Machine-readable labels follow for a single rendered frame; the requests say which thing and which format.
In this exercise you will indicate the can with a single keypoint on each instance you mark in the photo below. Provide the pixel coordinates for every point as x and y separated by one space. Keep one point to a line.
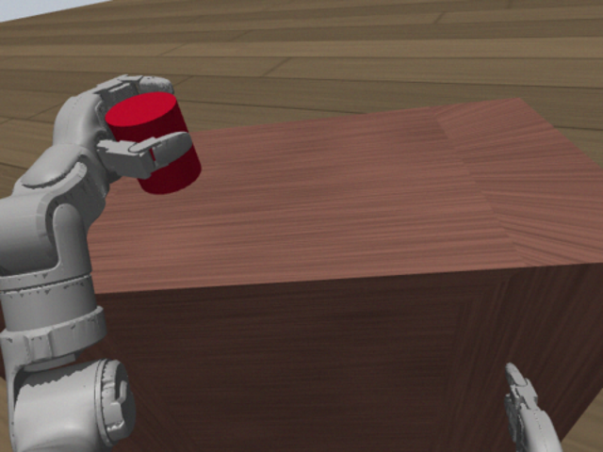
155 114

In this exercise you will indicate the right robot hand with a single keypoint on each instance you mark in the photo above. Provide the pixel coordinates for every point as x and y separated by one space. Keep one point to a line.
530 428

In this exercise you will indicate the left robot hand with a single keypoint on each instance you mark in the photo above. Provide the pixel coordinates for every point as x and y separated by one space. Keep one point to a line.
81 121

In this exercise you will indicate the left robot arm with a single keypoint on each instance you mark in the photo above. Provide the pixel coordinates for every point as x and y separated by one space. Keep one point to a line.
51 314

